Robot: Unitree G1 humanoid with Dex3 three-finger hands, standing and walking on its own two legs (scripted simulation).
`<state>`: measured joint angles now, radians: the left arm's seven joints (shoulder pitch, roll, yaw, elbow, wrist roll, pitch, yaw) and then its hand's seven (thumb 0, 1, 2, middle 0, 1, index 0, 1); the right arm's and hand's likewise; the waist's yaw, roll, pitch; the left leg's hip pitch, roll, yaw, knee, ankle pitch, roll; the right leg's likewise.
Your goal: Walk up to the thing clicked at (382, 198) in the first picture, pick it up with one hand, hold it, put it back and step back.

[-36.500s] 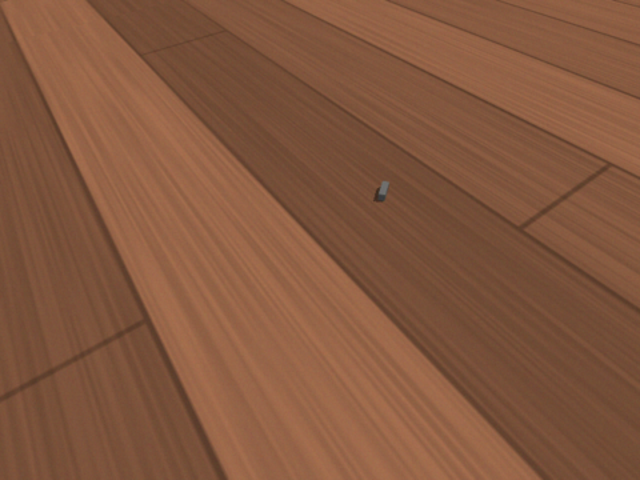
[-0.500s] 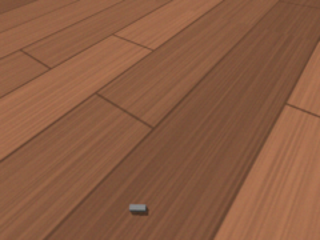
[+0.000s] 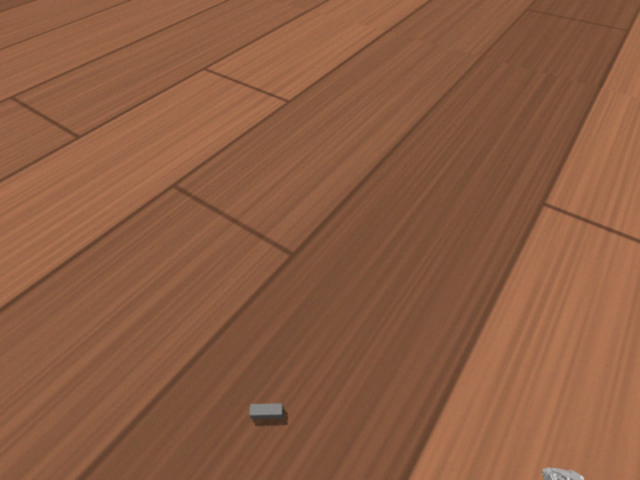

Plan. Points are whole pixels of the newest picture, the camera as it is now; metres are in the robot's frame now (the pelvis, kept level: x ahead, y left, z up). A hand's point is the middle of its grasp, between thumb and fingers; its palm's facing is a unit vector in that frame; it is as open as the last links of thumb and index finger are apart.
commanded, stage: walk up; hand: left
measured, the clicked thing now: (266, 411) +0.42 +0.20 -0.75
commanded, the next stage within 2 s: stand in 0.18 s
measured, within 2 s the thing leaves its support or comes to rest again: neither
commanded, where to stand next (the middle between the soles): +0.04 -0.03 m, yaw +1 degrees
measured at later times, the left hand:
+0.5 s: hand out of the picture +0.11 +0.24 -0.15, palm faces -0.03 -0.94 -0.33, open 7.4 cm
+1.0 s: hand out of the picture +0.14 +0.24 -0.14, palm faces -0.02 -0.94 -0.34, open 7.4 cm
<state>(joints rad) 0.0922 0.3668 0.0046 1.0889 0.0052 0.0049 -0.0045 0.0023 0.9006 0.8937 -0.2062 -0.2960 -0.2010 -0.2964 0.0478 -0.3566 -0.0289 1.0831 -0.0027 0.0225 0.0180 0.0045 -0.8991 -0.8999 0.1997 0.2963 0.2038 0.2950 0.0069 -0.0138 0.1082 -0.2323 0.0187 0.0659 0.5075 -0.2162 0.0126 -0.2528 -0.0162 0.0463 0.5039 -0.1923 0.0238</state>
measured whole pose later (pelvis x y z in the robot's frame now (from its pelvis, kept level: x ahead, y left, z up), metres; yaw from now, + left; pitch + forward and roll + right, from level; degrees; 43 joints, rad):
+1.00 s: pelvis +0.05 -0.01 +0.01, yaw +1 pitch -2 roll +0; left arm 0.09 0.35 0.00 1.12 0.01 -0.01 0.00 0.00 0.90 0.89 -0.21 -0.30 -0.20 -0.30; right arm 0.07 -0.35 -0.01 1.14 0.00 -0.01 0.01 0.00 -0.90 -0.90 0.20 0.30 0.20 0.29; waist -0.01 0.00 0.05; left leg -0.10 0.03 0.05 0.32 -0.19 -0.01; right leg -0.12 -0.01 0.02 0.33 -0.18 0.01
